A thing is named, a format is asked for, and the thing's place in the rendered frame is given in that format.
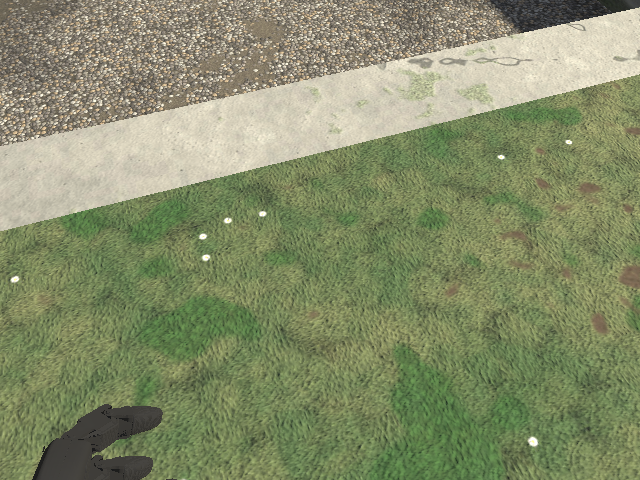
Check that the robot left hand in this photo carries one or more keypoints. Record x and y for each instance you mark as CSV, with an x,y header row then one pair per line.
x,y
70,457

